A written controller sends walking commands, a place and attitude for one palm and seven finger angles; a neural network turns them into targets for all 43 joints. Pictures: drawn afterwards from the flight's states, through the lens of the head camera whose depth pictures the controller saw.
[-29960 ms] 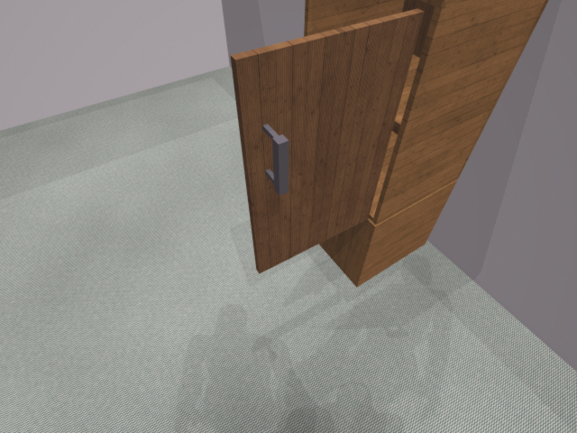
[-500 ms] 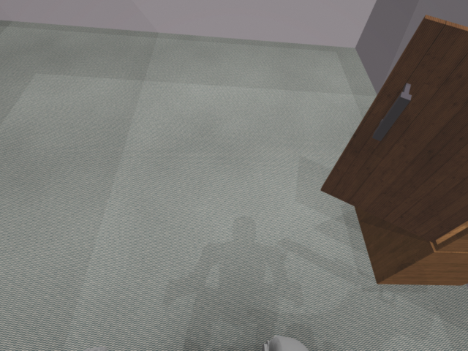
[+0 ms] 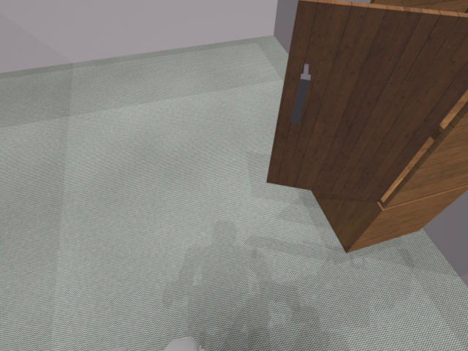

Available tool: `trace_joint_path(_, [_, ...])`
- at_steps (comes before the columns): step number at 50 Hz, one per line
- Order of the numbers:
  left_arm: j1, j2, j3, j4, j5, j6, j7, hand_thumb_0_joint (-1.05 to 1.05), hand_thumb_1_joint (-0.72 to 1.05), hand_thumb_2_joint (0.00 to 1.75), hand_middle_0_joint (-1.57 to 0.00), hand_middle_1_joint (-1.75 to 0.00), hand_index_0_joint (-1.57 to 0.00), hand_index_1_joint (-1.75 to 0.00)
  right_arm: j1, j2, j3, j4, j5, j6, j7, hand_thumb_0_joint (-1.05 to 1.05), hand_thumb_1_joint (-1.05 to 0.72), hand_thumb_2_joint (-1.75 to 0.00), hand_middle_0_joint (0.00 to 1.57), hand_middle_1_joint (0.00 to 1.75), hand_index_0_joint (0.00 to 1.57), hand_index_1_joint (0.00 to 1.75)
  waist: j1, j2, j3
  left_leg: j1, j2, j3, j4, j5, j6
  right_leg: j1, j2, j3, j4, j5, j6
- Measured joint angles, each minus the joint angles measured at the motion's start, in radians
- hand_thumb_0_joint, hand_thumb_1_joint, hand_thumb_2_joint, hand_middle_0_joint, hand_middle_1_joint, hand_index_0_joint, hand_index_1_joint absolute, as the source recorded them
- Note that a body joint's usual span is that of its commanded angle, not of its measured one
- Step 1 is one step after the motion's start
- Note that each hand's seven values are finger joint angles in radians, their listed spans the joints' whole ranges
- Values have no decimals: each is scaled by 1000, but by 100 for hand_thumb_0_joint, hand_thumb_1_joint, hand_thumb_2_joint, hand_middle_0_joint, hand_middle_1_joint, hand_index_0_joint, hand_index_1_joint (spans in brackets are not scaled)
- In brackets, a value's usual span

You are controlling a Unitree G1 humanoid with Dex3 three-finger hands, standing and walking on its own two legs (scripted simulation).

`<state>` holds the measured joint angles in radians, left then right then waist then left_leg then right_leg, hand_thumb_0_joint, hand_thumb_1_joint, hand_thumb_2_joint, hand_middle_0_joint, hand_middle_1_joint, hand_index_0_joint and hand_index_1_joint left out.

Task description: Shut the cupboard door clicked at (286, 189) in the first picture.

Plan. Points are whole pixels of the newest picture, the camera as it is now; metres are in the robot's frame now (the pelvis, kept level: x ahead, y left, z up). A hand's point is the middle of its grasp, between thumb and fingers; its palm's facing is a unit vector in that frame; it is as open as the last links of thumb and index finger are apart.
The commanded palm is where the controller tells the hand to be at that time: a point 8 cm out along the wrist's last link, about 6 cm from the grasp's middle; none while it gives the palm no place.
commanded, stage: turn to face it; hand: left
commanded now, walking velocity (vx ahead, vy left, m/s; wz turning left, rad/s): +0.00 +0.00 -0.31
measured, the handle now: (300, 94) +0.65 -0.11 +0.06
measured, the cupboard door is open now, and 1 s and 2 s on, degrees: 61 61 61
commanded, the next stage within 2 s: take the last steps up to it in 0.18 s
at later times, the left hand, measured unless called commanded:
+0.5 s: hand out of the picture +0.14 +0.18 -0.16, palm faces -0.20 -0.95 -0.23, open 7.4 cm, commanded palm none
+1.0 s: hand (180, 318) +0.20 +0.13 -0.19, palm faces -0.26 -0.96 -0.14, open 7.4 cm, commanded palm none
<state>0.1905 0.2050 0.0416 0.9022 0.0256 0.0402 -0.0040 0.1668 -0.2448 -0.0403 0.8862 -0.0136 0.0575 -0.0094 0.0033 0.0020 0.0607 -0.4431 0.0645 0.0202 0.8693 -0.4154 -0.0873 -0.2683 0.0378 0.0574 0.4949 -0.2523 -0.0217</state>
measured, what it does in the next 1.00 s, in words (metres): walks ahead, turning right: left foot, then right foot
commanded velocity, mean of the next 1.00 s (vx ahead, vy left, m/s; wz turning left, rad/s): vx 0.15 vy -0.11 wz -0.20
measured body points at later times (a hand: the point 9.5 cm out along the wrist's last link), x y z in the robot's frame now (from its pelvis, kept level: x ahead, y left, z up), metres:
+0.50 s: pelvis +0.02 +0.00 -0.01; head +0.04 -0.01 +0.44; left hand +0.15 +0.23 -0.15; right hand -0.02 -0.25 -0.16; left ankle +0.02 +0.13 -0.74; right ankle -0.03 -0.10 -0.74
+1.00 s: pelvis +0.13 -0.05 +0.00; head +0.17 -0.02 +0.45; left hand +0.22 +0.18 -0.17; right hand +0.12 -0.30 -0.13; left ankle +0.18 +0.05 -0.74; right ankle +0.04 -0.15 -0.65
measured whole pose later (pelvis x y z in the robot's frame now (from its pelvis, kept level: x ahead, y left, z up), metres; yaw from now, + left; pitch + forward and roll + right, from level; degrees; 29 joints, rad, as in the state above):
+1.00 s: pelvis +0.13 -0.05 +0.00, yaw -16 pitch +0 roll -2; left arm 0.25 0.22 0.06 1.04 0.03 0.05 -0.03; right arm 0.23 -0.17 -0.01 0.96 -0.04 -0.04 -0.04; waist -0.01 -0.05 0.06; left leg -0.28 0.11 0.17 0.57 -0.28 0.01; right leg -0.45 0.01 -0.02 1.17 -0.40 -0.02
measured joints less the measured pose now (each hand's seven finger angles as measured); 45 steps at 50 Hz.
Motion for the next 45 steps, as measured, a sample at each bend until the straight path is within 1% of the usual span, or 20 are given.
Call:
trace_joint_path(2, [7, 3, 3, 6, -1, 4, 1, 1, 90, 90, -20, -30, -21, -30, 0, 10, 5, -1, 3, -8, -3, 1, -91, -90, 20, 30, 20, 30, 5, -13, -8, 52, -15, 4, -121, 36, 7, -6, 4, 16, 20, -13, 11])
trace_joint_path(4, [17, 7, 7, 12, -6, 12, 2, 1, 90, 90, -20, -30, -21, -30, 9, 15, 12, -5, 3, -23, -5, 1, -91, -90, 20, 30, 20, 30, 5, -16, -21, 122, -18, 6, -281, 131, 24, -23, 17, 28, 62, -37, 26])
trace_joint_path(5, [15, 15, 11, 17, -11, 17, 1, 1, 90, 90, -20, -30, -21, -30, 10, 24, 15, -2, -1, -31, -7, 1, -91, -90, 20, 30, 20, 30, 4, -31, -21, 125, -24, 15, -283, 137, 49, -39, 14, 34, 102, -64, 24])
trace_joint_path(7, [13, 30, 18, 25, -12, 28, 1, 1, 90, 90, -20, -30, -21, -30, 15, 42, 28, -2, -11, -34, -8, 1, -91, -90, 20, 30, 20, 30, 9, -54, -14, 136, -22, 43, -270, 113, 91, -88, 12, 21, 256, -191, 25])
trace_joint_path(10, [9, 42, 28, 35, -6, 38, -7, 1, 91, 90, -20, -30, -21, -30, 37, 58, 41, -3, -21, -37, -15, 1, -91, -90, 20, 30, 20, 30, 4, -50, -12, 166, -4, 62, -312, 118, 107, -149, 4, -24, 469, -236, 35])
trace_joint_path(12, [3, 44, 32, 35, -5, 39, -11, 1, 91, 90, -20, -30, -20, -30, 48, 62, 44, 5, -23, -38, -18, 1, -91, -90, 20, 30, 20, 30, 4, -39, -6, 185, 6, 70, -348, 137, 106, -160, -10, -43, 514, -223, 44])
trace_joint_path(14, [-2, 45, 32, 34, -6, 36, -13, 1, 91, 90, -20, -30, -20, -30, 56, 65, 43, 17, -22, -40, -21, 1, -91, -90, 20, 30, 20, 30, 3, -28, 1, 198, 14, 82, -373, 149, 106, -153, -26, -54, 495, -213, 49])
trace_joint_path(18, [-12, 38, 27, 44, -7, 36, -14, 1, 91, 90, -20, -30, -20, -30, 76, 62, 33, 42, -24, -39, -17, 1, -91, -90, 20, 30, 20, 30, -9, -2, 5, 210, 31, 106, -379, 147, 97, -101, -45, -77, 363, -214, 50])
trace_joint_path(21, [-14, 29, 23, 53, -4, 38, -24, 1, 91, 90, -20, -30, -20, -30, 98, 52, 23, 64, -27, -35, -11, 1, -90, -90, 20, 30, 20, 30, -24, 19, -6, 212, 50, 126, -357, 126, 83, -49, -41, -102, 258, -215, 39])
trace_joint_path(23, [-12, 22, 21, 57, -2, 34, -33, 1, 91, 90, -20, -30, -20, -30, 118, 40, 15, 81, -25, -33, -8, 1, -90, -90, 21, 30, 20, 30, -33, 33, -19, 210, 63, 136, -327, 104, 69, 5, -32, -123, 149, -161, 28])
trace_joint_path(25, [-3, 21, 20, 56, 1, 16, -38, 1, 91, 90, -20, -30, -20, -30, 144, 28, 7, 100, -18, -29, -7, 1, -90, -90, 21, 30, 20, 30, -33, 34, -39, 190, 71, 142, -260, 53, 57, 63, -26, -124, 17, -86, 2])
trace_joint_path(27, [2, 2, 15, 64, 1, 0, -30, 1, 91, 90, -20, -30, -20, -30, 151, 9, -1, 128, -15, -11, -8, 1, -91, -90, 20, 30, 20, 30, -34, 59, -45, 131, 66, 83, -91, -83, 53, 73, -7, -136, 29, -77, -17])
trace_joint_path(28, [11, -6, 13, 63, 0, -6, -25, 1, 91, 90, -20, -30, -20, -30, 154, 3, -5, 137, -14, -2, -7, 1, -91, -90, 20, 30, 20, 30, -34, 62, -50, 92, 54, 60, 4, -102, 54, 87, -4, -141, 19, -82, -24])
trace_joint_path(30, [34, -15, 11, 65, 0, -16, -13, 0, 91, 90, -20, -30, -20, -30, 149, -2, -10, 147, -16, 2, -4, 1, -91, -90, 20, 30, 20, 30, -26, 51, -56, 27, 37, 52, 138, -88, 50, 119, -3, -138, -21, -80, -34])
trace_joint_path(32, [55, -19, 8, 76, -1, -24, -7, 0, 91, 90, -20, -30, -20, -30, 134, -2, -13, 139, -19, -2, 2, 1, -91, -90, 20, 30, 20, 30, -26, 36, -54, -26, 33, 57, 188, -41, 42, 147, -1, -132, -65, -67, -37])
trace_joint_path(36, [81, -25, 0, 110, 0, -33, -4, 0, 91, 90, -20, -30, -20, -30, 93, 7, -15, 105, -21, -21, 9, 1, -91, -90, 20, 30, 20, 30, -31, 14, -34, -73, 41, 69, 108, 34, 30, 187, 13, -131, -118, -62, -39])
trace_joint_path(40, [100, -25, -2, 135, 3, -32, -7, 0, 90, 90, -20, -30, -21, -30, 50, 28, -7, 85, -19, -39, 5, 1, -91, -90, 20, 30, 20, 30, -13, -10, -13, -35, 33, 83, -83, 54, 37, 210, 27, -122, -108, -99, -36])
trace_joint_path(42, [115, -21, 0, 146, -3, -28, -8, 1, 90, 90, -20, -30, -21, -30, 39, 38, 2, 75, -20, -59, 0, 1, -91, -90, 20, 30, 20, 30, -6, -24, -10, 29, 20, 100, -228, 138, 43, 204, 29, -112, -43, -151, -31])
trace_joint_path(43, [120, -18, 3, 152, -8, -24, -9, 1, 90, 90, -20, -30, -21, -30, 33, 42, 6, 72, -25, -74, -3, 1, -91, -90, 20, 30, 20, 30, -6, -33, -9, 42, 18, 109, -248, 202, 75, 171, 26, -106, 45, -184, -29])
trace_joint_path(45, [115, -7, 4, 160, -10, -9, -12, 1, 90, 90, -20, -30, -21, -30, 23, 58, 19, 66, -30, -91, -12, 1, -91, -90, 20, 30, 20, 30, -6, -57, 0, 56, 22, 136, -206, 159, 116, 57, 21, -79, 342, -253, -28])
